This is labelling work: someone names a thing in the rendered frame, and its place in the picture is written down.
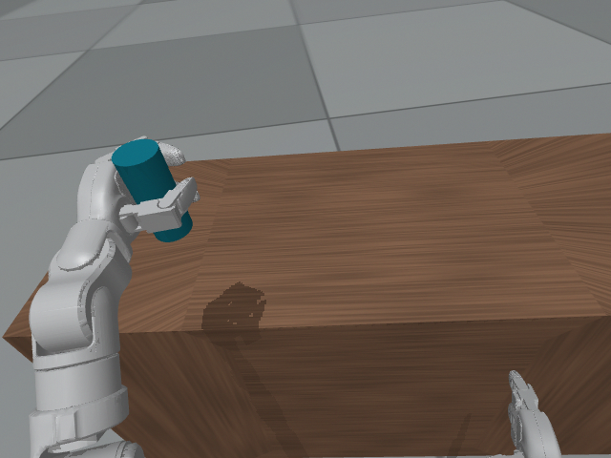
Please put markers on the left robot hand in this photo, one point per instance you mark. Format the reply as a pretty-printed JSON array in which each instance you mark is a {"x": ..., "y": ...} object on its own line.
[{"x": 102, "y": 194}]

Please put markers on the left robot arm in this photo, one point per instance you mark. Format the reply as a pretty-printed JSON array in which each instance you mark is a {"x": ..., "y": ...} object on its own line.
[{"x": 75, "y": 340}]

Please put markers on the right robot hand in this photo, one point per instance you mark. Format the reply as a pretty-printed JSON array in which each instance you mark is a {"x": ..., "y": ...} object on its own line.
[{"x": 531, "y": 430}]

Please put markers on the can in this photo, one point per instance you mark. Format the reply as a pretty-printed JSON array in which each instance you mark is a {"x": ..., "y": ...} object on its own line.
[{"x": 144, "y": 171}]

